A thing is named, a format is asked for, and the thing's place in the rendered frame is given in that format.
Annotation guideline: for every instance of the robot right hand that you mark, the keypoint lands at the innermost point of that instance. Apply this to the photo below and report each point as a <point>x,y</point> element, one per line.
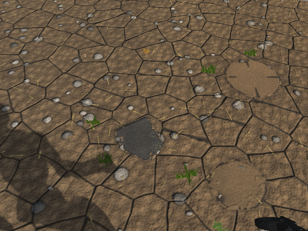
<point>277,224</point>

